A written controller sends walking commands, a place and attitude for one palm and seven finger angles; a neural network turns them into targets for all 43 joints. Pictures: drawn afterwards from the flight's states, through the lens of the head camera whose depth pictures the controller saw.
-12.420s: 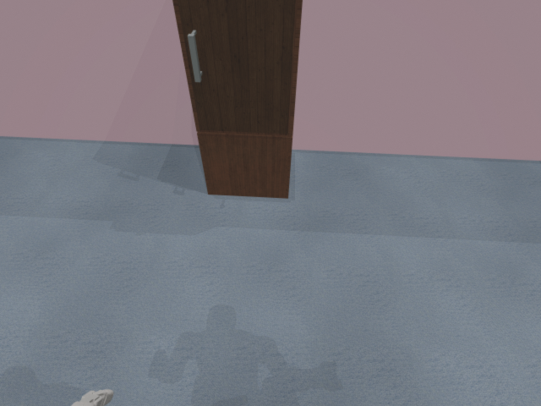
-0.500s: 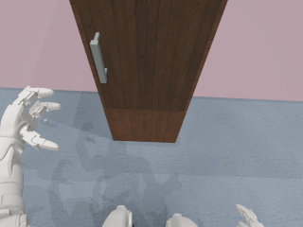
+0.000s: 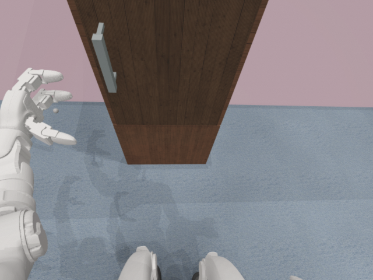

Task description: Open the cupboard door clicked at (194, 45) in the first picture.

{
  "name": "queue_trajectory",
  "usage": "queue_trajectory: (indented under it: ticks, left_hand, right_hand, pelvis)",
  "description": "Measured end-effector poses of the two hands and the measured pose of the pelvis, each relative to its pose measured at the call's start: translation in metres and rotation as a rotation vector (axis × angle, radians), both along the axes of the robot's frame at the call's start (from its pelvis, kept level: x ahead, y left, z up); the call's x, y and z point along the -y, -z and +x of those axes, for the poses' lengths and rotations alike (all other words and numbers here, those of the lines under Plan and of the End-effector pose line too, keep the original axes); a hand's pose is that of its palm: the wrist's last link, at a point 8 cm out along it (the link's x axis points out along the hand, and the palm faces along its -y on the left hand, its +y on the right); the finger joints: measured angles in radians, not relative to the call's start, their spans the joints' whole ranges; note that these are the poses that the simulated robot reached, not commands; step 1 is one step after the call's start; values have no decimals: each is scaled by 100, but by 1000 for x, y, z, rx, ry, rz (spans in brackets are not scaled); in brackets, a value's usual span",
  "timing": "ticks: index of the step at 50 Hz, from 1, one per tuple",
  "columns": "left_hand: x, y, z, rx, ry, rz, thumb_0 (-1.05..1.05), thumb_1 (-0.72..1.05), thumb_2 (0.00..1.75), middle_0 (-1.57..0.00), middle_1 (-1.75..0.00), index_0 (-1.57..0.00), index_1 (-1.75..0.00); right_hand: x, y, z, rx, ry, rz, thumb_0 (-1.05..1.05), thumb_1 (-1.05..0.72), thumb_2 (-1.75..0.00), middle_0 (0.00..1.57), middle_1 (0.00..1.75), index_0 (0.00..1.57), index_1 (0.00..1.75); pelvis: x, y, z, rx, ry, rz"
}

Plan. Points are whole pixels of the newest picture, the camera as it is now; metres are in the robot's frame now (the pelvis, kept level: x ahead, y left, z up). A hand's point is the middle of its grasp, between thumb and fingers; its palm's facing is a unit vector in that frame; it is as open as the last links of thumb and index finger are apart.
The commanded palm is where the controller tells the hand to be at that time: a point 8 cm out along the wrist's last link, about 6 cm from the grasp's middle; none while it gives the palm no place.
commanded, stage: move the hooked fingers beside the handle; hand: left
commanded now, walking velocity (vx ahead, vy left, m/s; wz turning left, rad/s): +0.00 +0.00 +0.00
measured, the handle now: (107, 60) +0.61 +0.18 +0.06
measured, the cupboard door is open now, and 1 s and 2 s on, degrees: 0 0 0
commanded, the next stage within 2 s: slide the fingers in behind the handle in 1.42 s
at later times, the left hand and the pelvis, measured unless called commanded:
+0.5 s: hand (73, 77) +0.54 +0.24 +0.07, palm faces +0.00 -1.00 -0.01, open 13.9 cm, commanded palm +0.53 +0.28 +0.06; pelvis +0.00 +0.01 -0.02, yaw -1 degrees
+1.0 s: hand (74, 73) +0.55 +0.25 +0.06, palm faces +0.02 -1.00 -0.01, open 13.9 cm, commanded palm +0.54 +0.27 +0.06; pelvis +0.02 +0.01 -0.01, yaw -2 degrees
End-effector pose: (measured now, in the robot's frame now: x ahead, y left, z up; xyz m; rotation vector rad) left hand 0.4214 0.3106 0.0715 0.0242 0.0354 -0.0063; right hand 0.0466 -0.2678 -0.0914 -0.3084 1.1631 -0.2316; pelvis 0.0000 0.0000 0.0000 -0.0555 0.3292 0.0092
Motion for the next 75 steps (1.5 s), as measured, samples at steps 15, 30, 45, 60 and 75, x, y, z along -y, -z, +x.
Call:
queue_trajectory:
  ticks: [15, 30, 45, 60, 75]
  left_hand:
    - [11, 5, 56, -8, -7, -20, -2, -50, 30, -30, -120, -30, -120]
    - [16, 8, 114, -18, 2, -15, -2, -49, 30, -30, -120, -30, -120]
    - [15, 16, 120, -46, -9, -7, -2, -49, 30, -30, -120, -30, -120]
    - [15, 12, 109, -46, 4, -11, -2, -50, 30, -30, -120, -30, -120]
    - [23, 13, 114, -29, -9, 2, -2, -50, 30, -30, -120, -30, -120]
  right_hand:
    - [-6, 4, -42, -154, 69, -21, 1, -90, -90, 21, 30, 21, 30]
    - [-16, 4, -84, -316, 130, -33, 1, -90, -90, 21, 30, 21, 30]
    - [-31, -2, -93, -384, 167, 25, 0, -90, -90, 21, 30, 21, 30]
    - [-10, -2, -57, -283, 105, -32, 0, -90, -90, 21, 30, 21, 30]
    - [-16, 9, -77, -321, 125, -4, 0, -90, -90, 21, 30, 21, 30]
  pelvis:
    - [-8, 8, -1, -60, 8, -16]
    - [-12, 19, 2, -142, 13, -38]
    - [-13, 12, 14, -152, 30, -37]
    - [-10, 13, 12, -130, 8, -42]
    - [-8, 20, 4, -141, 12, -42]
